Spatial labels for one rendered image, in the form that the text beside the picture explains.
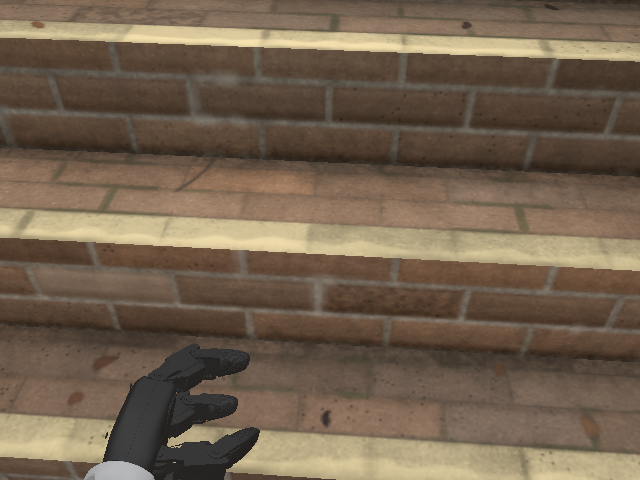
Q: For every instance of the left robot hand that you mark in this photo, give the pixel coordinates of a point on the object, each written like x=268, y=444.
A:
x=153, y=412

